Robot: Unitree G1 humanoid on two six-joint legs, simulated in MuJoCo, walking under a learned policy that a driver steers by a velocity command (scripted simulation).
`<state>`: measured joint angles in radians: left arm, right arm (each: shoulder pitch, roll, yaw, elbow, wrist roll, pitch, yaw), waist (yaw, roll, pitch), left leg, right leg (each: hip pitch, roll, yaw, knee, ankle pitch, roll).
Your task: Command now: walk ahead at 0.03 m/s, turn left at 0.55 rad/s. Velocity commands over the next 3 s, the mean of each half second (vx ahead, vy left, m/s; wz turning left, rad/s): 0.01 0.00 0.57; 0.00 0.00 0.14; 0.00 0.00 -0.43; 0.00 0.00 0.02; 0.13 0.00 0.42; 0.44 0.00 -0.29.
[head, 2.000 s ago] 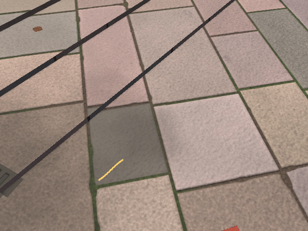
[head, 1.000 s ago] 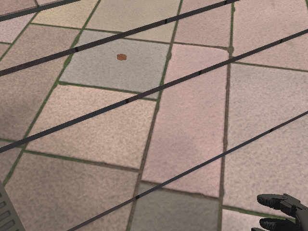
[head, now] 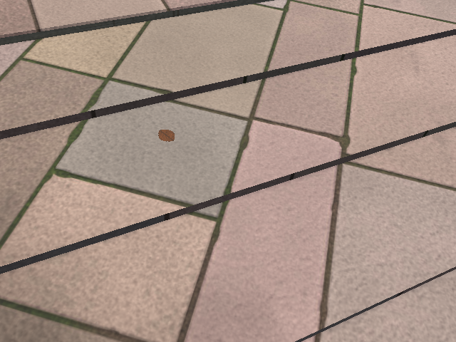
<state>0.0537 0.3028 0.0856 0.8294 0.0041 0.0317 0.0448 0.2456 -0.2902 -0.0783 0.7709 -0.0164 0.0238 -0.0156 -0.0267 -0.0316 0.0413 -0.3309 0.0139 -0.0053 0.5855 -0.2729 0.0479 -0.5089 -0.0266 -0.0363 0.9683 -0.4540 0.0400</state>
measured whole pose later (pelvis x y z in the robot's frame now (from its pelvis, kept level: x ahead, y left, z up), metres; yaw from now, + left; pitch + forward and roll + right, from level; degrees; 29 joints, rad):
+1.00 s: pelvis +0.01 +0.01 +0.00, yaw +19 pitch -1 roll +0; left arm 0.17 0.31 0.03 0.91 0.00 0.01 0.01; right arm 0.13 -0.24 -0.03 0.76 -0.02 0.01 -0.03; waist 0.04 -0.03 0.04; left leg -0.19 -0.03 0.01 0.50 -0.29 0.02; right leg -0.22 -0.06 0.04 0.52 -0.28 0.05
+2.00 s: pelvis +0.05 -0.04 +0.00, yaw +6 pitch +0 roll +0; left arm 0.12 0.31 0.06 0.82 0.01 0.04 0.04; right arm 0.15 -0.32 -0.07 0.83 0.01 -0.01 -0.02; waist 0.00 -0.01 0.06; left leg -0.28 0.00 -0.11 0.56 -0.28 -0.04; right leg -0.22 0.06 0.00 0.55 -0.33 -0.06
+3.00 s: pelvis +0.31 +0.10 +0.01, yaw +9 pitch +1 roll -1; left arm 0.15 0.28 0.05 0.64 -0.01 -0.05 -0.04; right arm 0.31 -0.27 -0.03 0.81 0.02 -0.09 0.00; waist 0.00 0.00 0.07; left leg -0.22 0.01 -0.01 1.19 -0.39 0.03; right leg -0.52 0.09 -0.07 0.70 -0.22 -0.12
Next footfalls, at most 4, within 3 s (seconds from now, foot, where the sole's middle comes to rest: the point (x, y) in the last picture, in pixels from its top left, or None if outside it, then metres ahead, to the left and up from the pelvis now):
0.38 right None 0.09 -0.13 -0.77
0.76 left None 0.00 0.12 -0.77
1.26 right None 0.08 -0.12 -0.77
1.80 left None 0.09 0.12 -0.77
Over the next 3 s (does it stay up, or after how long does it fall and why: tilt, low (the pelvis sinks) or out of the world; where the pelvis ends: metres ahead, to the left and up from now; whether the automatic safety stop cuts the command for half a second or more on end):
stays up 0.31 0.10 0.01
